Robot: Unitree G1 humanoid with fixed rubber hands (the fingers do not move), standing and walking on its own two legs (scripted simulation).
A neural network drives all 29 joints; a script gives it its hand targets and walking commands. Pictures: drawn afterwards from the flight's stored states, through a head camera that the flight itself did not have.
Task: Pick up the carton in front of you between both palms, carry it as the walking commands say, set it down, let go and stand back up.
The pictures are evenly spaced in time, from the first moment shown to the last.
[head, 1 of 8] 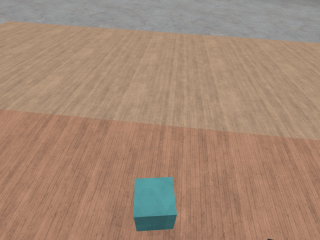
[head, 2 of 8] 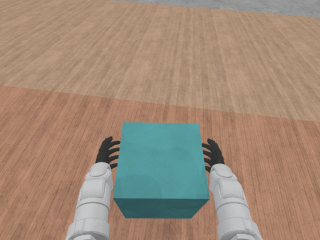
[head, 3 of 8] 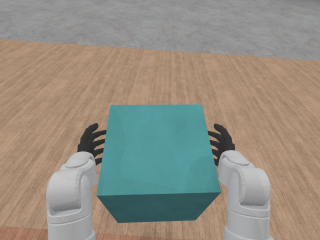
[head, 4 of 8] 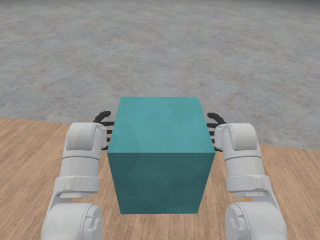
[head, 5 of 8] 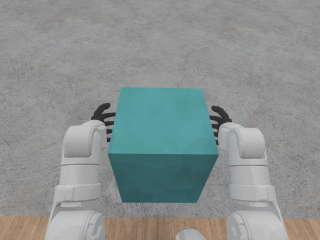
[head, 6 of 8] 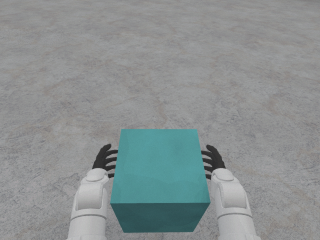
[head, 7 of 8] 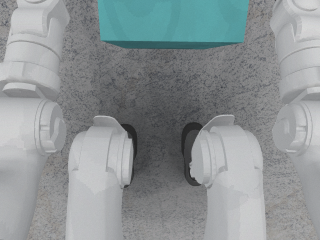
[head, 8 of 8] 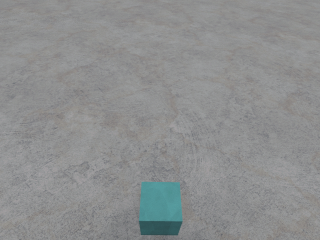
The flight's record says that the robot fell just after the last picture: no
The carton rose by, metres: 0.69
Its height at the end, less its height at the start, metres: -0.44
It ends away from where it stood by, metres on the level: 5.55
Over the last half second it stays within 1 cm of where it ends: yes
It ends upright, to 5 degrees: yes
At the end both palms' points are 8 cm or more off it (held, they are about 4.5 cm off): yes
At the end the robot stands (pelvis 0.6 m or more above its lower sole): yes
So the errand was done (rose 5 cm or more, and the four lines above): yes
